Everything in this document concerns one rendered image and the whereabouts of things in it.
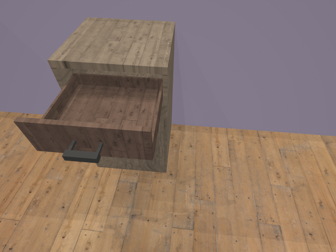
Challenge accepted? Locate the handle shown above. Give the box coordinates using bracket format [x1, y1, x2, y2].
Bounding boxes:
[62, 140, 103, 163]

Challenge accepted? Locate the cabinet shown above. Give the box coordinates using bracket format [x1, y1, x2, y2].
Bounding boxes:
[47, 17, 175, 173]

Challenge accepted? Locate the drawer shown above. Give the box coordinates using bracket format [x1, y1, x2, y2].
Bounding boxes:
[14, 73, 163, 160]

